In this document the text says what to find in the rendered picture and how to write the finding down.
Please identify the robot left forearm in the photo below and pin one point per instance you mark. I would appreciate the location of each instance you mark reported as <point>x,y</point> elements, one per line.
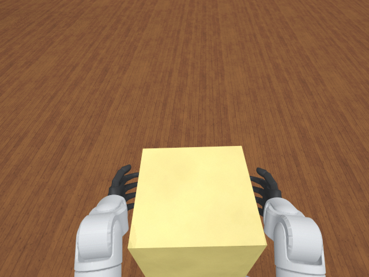
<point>99,239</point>

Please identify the robot left hand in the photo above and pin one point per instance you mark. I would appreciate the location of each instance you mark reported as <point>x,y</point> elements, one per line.
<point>118,186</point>

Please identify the carton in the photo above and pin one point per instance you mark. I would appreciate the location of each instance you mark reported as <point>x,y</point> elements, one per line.
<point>195,214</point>

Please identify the robot right hand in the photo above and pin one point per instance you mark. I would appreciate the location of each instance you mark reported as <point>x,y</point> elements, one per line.
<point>270,188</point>

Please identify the robot right forearm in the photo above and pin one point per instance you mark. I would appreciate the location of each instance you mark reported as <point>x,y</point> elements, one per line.
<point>298,244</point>

